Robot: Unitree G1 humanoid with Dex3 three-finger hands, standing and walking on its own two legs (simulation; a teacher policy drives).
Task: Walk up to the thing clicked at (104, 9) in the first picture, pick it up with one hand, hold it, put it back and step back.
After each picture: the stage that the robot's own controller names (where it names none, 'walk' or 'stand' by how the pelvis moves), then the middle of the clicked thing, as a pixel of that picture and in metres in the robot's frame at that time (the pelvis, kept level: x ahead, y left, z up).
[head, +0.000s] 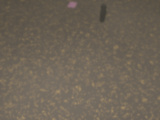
stand; (102, 13) +1.89 -0.30 -0.65
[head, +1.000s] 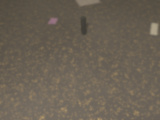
walk; (83, 25) +1.78 +0.08 -0.63
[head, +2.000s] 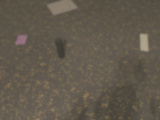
walk; (60, 48) +1.18 +0.30 -0.65
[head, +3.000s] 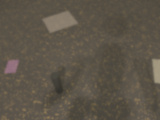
walk; (57, 83) +0.73 +0.26 -0.65
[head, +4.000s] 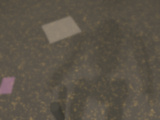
stand; (57, 112) +0.44 +0.24 -0.64
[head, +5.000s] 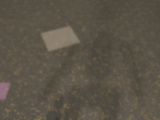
stand; out of the picture +0.43 +0.20 -0.65
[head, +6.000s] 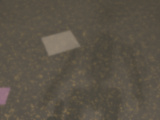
stand; out of the picture +0.41 +0.21 -0.66
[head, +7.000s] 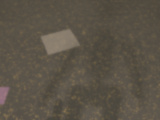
stand; out of the picture +0.39 +0.21 -0.66
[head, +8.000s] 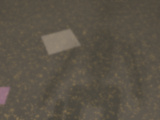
stand; out of the picture +0.39 +0.20 -0.66
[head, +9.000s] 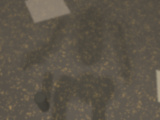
go down; (42, 102) +0.41 +0.22 -0.57
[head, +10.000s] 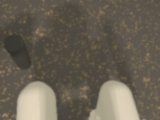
go down; (20, 55) +0.46 +0.25 -0.26
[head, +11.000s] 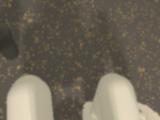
close in; (5, 43) +0.46 +0.27 -0.23
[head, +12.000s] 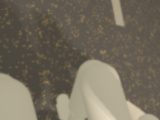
close; out of the picture +0.44 +0.31 -0.16
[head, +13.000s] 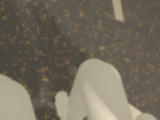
lift; out of the picture +0.43 +0.31 -0.16
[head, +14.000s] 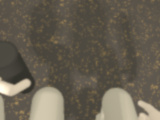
lift; (16, 73) +0.33 +0.22 -0.03
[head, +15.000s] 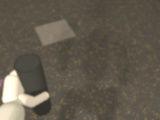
hold; (36, 89) +0.31 +0.16 +0.04
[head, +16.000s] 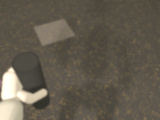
hold; (34, 85) +0.32 +0.16 +0.04
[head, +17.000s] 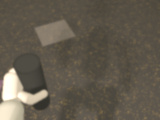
hold; (35, 86) +0.32 +0.16 +0.03
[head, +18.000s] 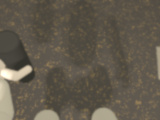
crouch; (18, 61) +0.40 +0.20 -0.03
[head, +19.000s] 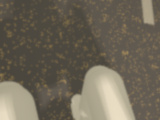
lower; out of the picture +0.48 +0.28 -0.11
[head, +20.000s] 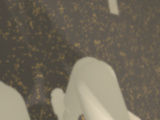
lower; out of the picture +0.45 +0.31 -0.16
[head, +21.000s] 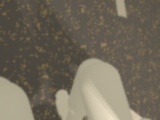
lower; out of the picture +0.43 +0.31 -0.16
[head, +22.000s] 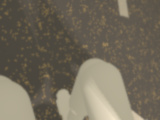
lower; out of the picture +0.42 +0.31 -0.16
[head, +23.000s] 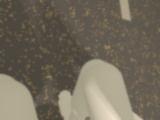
lower; out of the picture +0.42 +0.30 -0.16
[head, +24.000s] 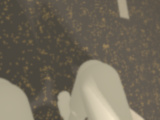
open; out of the picture +0.44 +0.29 -0.16
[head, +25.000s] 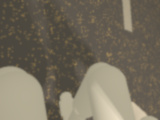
stand; out of the picture +0.43 +0.27 -0.18
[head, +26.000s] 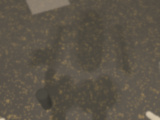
stand; (45, 100) +0.41 +0.20 -0.51
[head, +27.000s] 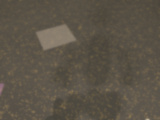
stand; out of the picture +0.39 +0.19 -0.60
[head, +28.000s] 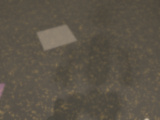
stand; out of the picture +0.39 +0.19 -0.60
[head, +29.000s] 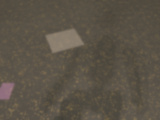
stand; out of the picture +0.40 +0.17 -0.64
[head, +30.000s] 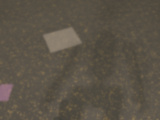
stand; out of the picture +0.39 +0.18 -0.66
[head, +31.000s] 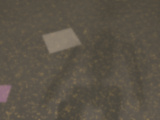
stand; out of the picture +0.37 +0.18 -0.66
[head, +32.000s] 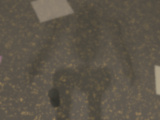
walk; (54, 98) +0.44 +0.15 -0.64
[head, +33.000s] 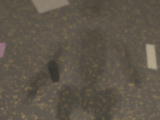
walk; (54, 72) +0.68 +0.23 -0.62
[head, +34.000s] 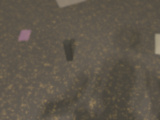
stand; (68, 51) +1.00 +0.20 -0.63
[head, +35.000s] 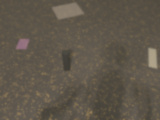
stand; (66, 61) +1.00 +0.16 -0.65
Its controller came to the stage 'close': yes
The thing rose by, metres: 0.67
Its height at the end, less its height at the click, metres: +0.00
